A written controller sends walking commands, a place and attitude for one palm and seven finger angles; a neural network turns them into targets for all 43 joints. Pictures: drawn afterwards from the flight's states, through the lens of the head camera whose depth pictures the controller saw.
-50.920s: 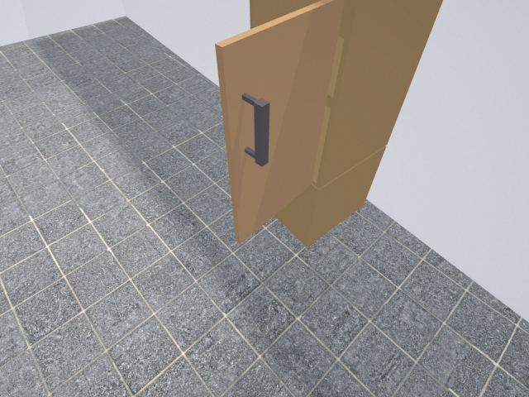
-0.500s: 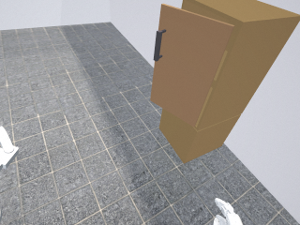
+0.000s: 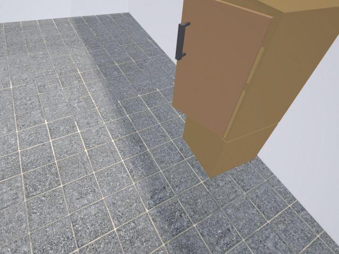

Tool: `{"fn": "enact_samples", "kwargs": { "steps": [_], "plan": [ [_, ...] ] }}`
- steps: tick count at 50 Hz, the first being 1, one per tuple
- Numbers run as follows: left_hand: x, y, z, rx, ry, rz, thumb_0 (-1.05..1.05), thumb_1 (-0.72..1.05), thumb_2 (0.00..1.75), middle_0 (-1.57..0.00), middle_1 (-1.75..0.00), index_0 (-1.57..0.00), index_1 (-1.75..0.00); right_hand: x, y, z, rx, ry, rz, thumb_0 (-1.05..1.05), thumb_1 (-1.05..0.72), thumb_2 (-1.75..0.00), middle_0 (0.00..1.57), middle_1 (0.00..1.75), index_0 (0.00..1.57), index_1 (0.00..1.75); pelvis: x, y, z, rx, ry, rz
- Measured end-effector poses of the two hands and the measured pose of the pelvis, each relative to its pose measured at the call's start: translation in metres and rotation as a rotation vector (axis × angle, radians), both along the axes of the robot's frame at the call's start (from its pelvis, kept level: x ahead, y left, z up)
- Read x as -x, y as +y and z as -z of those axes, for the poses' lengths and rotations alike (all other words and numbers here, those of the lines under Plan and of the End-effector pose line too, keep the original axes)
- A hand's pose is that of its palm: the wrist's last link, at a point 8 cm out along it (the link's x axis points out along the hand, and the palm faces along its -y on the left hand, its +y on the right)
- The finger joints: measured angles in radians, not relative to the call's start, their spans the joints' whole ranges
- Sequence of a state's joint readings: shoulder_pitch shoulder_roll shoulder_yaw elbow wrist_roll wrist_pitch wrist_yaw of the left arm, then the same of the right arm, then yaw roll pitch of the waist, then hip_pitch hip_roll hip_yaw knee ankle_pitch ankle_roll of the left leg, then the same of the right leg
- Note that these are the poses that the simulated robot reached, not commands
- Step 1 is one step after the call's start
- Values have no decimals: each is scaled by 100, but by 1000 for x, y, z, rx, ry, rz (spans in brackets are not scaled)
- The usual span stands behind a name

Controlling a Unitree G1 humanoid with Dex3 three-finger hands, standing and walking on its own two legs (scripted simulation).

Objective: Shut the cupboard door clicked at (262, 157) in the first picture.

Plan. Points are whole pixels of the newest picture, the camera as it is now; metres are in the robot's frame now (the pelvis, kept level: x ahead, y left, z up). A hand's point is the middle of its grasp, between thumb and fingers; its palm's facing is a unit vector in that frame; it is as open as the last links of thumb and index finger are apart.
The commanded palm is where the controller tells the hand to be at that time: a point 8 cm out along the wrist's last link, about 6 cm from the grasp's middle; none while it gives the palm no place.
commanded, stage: let the arm hang, fingers relaxed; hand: left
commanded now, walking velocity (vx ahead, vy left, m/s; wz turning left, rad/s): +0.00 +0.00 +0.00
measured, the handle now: (183, 41) +0.92 -0.03 +0.08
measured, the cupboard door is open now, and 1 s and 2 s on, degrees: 23 23 23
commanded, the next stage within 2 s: look to check the result in 0.80 s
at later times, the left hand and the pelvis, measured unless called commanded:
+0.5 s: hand out of the picture -0.04 +0.17 -0.16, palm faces +0.02 -0.99 -0.16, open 7.4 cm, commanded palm none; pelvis +0.00 +0.01 +0.02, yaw -2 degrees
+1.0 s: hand out of the picture -0.03 +0.18 -0.16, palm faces -0.01 -0.99 -0.16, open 7.4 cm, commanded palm none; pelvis +0.00 +0.03 +0.02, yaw -3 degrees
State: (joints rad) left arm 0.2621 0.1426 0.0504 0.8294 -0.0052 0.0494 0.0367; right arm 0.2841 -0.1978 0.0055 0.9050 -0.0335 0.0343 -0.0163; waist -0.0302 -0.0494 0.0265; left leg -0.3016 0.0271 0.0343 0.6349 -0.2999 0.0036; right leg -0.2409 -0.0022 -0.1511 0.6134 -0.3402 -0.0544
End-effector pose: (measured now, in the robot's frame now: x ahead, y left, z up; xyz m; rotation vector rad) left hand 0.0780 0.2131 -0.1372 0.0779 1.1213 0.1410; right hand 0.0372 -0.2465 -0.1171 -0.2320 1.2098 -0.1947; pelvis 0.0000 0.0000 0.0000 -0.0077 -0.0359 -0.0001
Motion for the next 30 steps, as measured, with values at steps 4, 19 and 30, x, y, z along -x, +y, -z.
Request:
{"fn": "enact_samples", "kwargs": {
  "steps": [4,19,30],
  "plan": [
    [34,14,0,-24,112,-4,-6,103,90,-20,-30,-20,-30,36,10,-2,-18,141,18,1,-91,-90,20,30,20,30,-2,-1,-10,9,17,-1],
    [119,19,-12,-53,385,-4,0,92,90,-19,-30,-20,-30,71,64,18,-164,222,92,1,-91,-90,20,30,20,30,-4,11,-18,-2,-8,36],
    [117,-8,-3,24,357,11,1,91,90,-19,-30,-20,-30,79,75,17,-169,215,113,1,-91,-90,20,30,20,30,0,15,-18,-4,-7,46]
  ]
}}
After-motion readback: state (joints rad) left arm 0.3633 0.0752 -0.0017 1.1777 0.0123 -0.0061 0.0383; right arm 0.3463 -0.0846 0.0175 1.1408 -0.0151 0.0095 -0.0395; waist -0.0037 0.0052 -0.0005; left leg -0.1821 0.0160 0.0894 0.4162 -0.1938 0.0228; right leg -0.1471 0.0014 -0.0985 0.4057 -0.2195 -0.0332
